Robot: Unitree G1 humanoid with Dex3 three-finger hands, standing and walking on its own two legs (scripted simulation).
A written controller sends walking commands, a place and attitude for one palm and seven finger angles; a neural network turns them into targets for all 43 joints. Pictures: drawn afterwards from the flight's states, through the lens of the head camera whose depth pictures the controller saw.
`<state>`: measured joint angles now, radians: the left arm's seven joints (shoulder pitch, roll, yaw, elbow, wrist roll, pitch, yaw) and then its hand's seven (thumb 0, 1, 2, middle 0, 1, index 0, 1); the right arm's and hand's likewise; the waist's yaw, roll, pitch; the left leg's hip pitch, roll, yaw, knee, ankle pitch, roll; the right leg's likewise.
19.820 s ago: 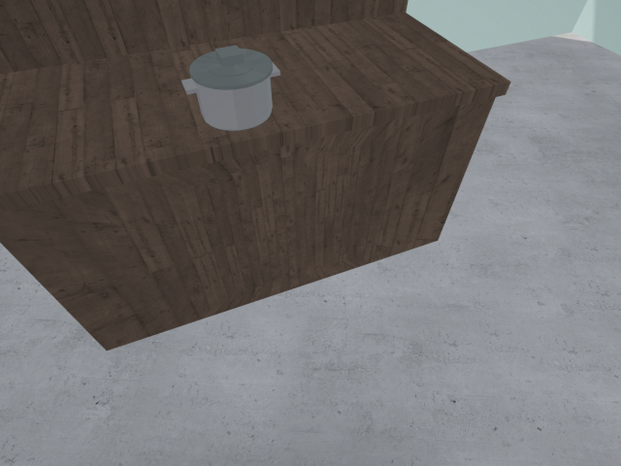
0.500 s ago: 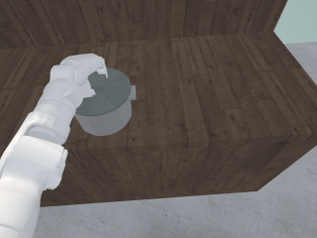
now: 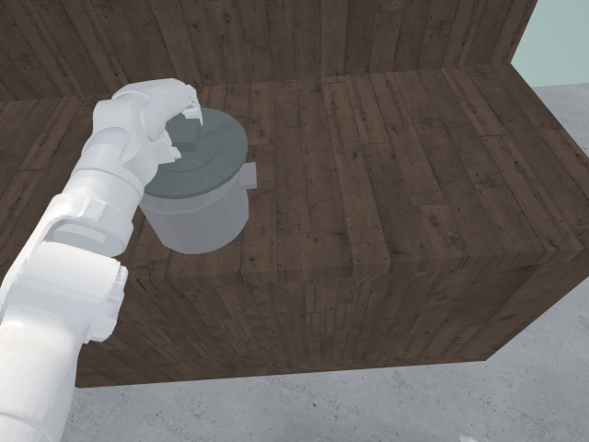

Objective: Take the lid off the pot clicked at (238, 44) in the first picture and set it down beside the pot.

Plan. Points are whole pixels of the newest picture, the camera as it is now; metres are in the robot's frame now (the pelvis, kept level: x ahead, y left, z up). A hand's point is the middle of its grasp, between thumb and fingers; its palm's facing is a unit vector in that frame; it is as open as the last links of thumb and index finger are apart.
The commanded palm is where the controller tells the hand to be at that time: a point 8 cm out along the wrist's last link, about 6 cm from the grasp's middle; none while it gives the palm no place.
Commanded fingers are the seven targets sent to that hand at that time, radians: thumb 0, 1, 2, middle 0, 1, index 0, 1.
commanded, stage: lift the lid straight up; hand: left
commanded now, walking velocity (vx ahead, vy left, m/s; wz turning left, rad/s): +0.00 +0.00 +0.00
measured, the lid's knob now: (181, 135) +0.51 +0.15 +0.15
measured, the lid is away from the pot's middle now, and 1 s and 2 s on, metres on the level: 0.01 0.02 0.05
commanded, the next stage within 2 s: move the lid sideways beside the pot in 1.44 s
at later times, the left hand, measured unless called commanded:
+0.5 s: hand (147, 121) +0.47 +0.17 +0.20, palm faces -0.31 -0.08 -0.95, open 8.7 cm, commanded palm +0.47 +0.17 +0.27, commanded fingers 0.00 0.65 1.03 -1.05 -1.18 -0.63 -0.99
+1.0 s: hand (133, 86) +0.49 +0.17 +0.24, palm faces -0.27 -0.08 -0.96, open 8.7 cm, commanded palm +0.48 +0.17 +0.31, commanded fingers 0.00 0.65 1.03 -1.05 -1.18 -0.63 -0.99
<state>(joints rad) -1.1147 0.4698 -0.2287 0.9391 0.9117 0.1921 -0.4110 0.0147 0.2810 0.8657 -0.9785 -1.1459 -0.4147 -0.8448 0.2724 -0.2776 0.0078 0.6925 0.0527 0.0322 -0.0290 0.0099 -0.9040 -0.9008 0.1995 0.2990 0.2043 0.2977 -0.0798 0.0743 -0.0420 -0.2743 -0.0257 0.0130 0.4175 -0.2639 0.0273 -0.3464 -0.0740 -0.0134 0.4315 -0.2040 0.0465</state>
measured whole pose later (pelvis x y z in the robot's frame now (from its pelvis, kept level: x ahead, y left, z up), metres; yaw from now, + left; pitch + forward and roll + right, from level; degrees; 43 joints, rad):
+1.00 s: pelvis +0.00 +0.00 +0.00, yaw +0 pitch +7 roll +0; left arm -1.34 0.55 -0.23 1.01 0.94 0.24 -0.53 0.02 0.28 0.87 -0.99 -1.15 -0.41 -0.84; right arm 0.30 -0.29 0.02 0.70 0.05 0.01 -0.03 0.01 -0.90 -0.90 0.20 0.30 0.20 0.30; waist -0.10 0.06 -0.04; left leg -0.27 -0.03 0.01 0.41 -0.25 0.03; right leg -0.34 -0.07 -0.02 0.41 -0.19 0.05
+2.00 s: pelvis -0.01 -0.01 +0.00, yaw +0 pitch +6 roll +0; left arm -1.33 0.66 -0.23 0.96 0.96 0.22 -0.57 0.02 0.28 0.87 -1.00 -1.15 -0.42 -0.84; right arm 0.27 -0.30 0.02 0.67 0.07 0.07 -0.04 0.01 -0.90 -0.90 0.20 0.30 0.20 0.30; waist -0.08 0.05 -0.04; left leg -0.27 -0.02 0.00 0.41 -0.24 0.02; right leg -0.33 -0.06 -0.02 0.40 -0.18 0.04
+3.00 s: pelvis +0.00 +0.01 +0.00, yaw +0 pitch +8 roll -1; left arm -1.25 0.91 -0.09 0.97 0.99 0.06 -0.59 0.02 0.28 0.87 -1.00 -1.15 -0.42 -0.84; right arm 0.28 -0.30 0.03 0.67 0.09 0.14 -0.05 0.01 -0.90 -0.90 0.20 0.30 0.20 0.30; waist -0.08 0.05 -0.02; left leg -0.30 -0.01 -0.01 0.43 -0.27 0.04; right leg -0.31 -0.06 -0.03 0.34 -0.16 0.05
